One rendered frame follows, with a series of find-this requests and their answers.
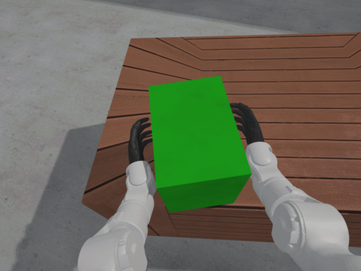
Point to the carton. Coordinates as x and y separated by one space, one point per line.
198 153

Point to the robot right hand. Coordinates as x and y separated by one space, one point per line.
250 126

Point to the pedestal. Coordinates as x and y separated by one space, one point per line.
303 89

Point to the right robot forearm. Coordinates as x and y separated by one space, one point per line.
270 185

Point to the robot right upper arm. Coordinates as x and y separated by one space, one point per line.
314 235

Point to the robot left upper arm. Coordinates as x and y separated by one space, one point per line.
119 250

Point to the left robot forearm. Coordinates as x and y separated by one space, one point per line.
136 208

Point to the robot left hand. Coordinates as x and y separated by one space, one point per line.
136 146

